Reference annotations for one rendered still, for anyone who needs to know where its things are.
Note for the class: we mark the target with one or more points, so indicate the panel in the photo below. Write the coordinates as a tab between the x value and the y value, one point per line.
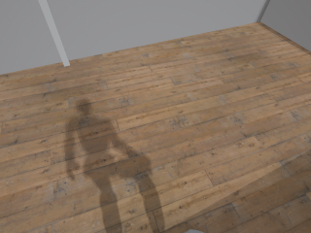
52	26

